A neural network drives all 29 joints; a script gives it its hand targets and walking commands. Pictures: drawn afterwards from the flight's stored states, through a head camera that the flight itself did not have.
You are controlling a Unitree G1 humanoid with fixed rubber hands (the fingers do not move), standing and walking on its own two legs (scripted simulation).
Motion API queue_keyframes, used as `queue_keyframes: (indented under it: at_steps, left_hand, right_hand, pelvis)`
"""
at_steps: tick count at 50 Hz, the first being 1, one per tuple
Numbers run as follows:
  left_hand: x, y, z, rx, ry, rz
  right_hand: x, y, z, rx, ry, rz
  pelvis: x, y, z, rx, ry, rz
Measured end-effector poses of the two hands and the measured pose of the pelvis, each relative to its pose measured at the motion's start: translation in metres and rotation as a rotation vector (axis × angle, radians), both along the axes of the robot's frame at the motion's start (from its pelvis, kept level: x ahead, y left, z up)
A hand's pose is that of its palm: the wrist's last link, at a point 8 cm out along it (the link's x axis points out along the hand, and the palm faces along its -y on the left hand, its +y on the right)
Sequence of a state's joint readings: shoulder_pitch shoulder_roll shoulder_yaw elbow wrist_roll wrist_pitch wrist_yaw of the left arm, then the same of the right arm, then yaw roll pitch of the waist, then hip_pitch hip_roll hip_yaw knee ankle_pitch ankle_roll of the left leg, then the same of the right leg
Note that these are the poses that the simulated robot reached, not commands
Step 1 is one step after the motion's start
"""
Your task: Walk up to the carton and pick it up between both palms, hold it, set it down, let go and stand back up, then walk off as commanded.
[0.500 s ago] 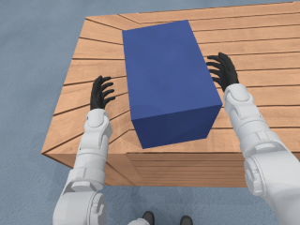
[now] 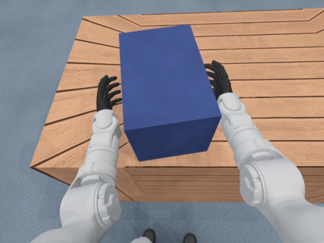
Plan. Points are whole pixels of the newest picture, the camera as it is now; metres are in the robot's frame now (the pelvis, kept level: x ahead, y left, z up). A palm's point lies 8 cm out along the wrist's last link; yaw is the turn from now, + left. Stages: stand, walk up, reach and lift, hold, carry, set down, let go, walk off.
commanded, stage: reach and lift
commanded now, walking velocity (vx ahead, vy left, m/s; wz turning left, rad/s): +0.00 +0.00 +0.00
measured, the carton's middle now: (163, 93) +0.48 +0.09 +0.03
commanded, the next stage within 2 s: none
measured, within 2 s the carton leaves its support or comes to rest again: neither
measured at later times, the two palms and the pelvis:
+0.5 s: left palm (109, 109) +0.40 +0.22 +0.04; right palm (220, 96) +0.46 -0.06 +0.05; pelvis +0.03 +0.02 +0.01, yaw -1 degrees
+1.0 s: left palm (108, 110) +0.39 +0.22 +0.05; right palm (220, 97) +0.46 -0.06 +0.05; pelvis +0.03 +0.02 +0.01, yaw -1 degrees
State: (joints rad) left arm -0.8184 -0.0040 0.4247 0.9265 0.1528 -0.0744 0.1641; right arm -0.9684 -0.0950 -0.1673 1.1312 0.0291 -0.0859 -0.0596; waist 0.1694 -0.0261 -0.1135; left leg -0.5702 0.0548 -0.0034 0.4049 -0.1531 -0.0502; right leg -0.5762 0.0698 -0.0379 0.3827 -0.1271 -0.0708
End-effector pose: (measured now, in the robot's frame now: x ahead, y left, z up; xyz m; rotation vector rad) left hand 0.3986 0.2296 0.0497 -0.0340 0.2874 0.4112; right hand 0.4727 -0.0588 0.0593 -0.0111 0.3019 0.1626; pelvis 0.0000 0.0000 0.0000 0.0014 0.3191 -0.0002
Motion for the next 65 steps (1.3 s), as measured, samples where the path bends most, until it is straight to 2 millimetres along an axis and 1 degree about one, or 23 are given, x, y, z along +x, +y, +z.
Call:
queue_keyframes:
  at_steps: [2,3,6,12,20,29,36,46,65]
  left_hand:
    - [0.003,-0.008,-0.002,0.000,-0.007,-0.029]
    - [0.002,-0.008,-0.003,0.000,-0.014,-0.011]
    - [0.001,-0.007,-0.004,0.016,-0.028,0.003]
    - [0.001,-0.008,-0.003,0.050,-0.022,-0.028]
    - [0.000,-0.008,-0.005,0.023,-0.032,-0.032]
    - [0.000,-0.007,-0.005,0.020,-0.036,-0.032]
    - [-0.001,-0.008,-0.004,0.042,-0.028,-0.034]
    - [-0.003,-0.008,-0.004,0.040,-0.024,-0.031]
    - [-0.006,-0.008,-0.005,0.017,-0.051,-0.022]
  right_hand:
    - [0.001,0.005,-0.003,-0.001,-0.016,0.009]
    - [0.002,0.005,-0.004,-0.002,-0.026,0.009]
    - [0.001,0.005,-0.005,-0.030,-0.068,0.014]
    - [-0.004,0.003,-0.005,-0.070,-0.109,0.012]
    - [-0.008,0.003,-0.005,-0.081,-0.117,0.000]
    - [-0.010,0.003,-0.006,-0.069,-0.113,-0.005]
    - [-0.010,0.003,-0.007,-0.042,-0.107,-0.008]
    - [-0.011,0.003,-0.007,-0.050,-0.115,-0.005]
    - [-0.012,0.003,-0.004,-0.107,-0.153,0.008]
  pelvis:
    - [0.002,0.002,0.001,0.000,0.007,0.003]
    - [0.003,0.003,0.001,-0.001,0.010,0.005]
    - [0.009,0.007,0.003,-0.002,0.024,0.007]
    - [0.021,0.016,0.006,-0.002,0.007,0.007]
    - [0.027,0.024,0.009,-0.008,-0.050,-0.005]
    - [0.028,0.024,0.009,-0.019,-0.065,-0.006]
    - [0.027,0.020,0.009,-0.020,-0.061,-0.006]
    - [0.026,0.016,0.009,-0.009,-0.060,-0.005]
    - [0.025,0.021,0.009,-0.012,-0.034,-0.001]
